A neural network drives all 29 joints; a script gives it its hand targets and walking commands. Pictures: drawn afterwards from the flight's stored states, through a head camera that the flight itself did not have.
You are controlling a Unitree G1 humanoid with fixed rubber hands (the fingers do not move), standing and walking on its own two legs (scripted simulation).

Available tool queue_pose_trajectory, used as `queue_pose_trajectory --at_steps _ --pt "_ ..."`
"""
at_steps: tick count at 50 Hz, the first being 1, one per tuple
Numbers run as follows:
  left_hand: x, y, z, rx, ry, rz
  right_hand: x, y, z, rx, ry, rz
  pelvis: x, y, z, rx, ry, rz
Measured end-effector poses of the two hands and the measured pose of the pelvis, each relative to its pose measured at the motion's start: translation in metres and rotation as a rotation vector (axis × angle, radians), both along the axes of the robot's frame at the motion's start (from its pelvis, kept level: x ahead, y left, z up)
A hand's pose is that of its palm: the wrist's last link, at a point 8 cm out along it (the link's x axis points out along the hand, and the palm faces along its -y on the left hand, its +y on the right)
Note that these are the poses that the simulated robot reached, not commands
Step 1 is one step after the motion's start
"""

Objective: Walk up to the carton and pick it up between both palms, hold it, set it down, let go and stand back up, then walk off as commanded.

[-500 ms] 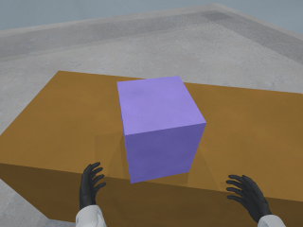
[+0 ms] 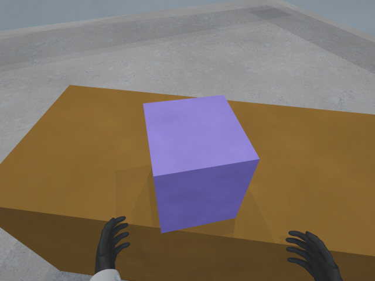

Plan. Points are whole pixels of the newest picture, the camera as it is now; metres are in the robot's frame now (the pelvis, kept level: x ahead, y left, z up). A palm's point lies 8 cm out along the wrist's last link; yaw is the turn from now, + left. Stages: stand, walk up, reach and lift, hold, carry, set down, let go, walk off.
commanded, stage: set down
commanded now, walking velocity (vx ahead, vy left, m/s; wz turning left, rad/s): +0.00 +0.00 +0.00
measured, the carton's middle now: (192, 164) +0.40 +0.03 +0.02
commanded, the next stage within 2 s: let go in 1.88 s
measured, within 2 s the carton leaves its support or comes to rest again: neither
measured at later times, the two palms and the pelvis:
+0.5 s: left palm out of the picture +0.16 +0.20 -0.05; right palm (318, 274) +0.18 -0.22 -0.03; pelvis +0.00 +0.00 +0.00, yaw +0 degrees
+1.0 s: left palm out of the picture +0.15 +0.22 -0.08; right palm out of the picture +0.17 -0.21 -0.06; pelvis +0.00 +0.01 +0.00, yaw +0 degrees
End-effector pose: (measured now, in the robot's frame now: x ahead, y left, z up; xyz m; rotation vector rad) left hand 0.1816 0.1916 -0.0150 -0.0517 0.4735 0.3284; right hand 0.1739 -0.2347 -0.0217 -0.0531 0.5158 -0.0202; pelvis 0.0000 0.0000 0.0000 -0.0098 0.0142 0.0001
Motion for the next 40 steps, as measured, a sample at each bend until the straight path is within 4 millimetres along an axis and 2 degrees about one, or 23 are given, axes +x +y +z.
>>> queue_pose_trajectory --at_steps 12,22,40 --pt "-0.015 0.011 -0.023 0.016 0.093 -0.031 0.0 0.005 0.002 -0.03 -0.003 0.021 0.0 0.004 0.0 -0.004 0.0 0.0" --pt "-0.021 0.011 -0.034 0.01 0.146 -0.055 0.002 0.009 -0.001 -0.048 0.015 0.041 0.0 0.004 0.0 -0.004 0.0 0.0" --pt "-0.038 0.024 -0.058 0.03 0.277 -0.118 -0.008 0.023 -0.027 -0.065 0.116 0.002 0.001 0.005 0.0 -0.004 0.002 0.0"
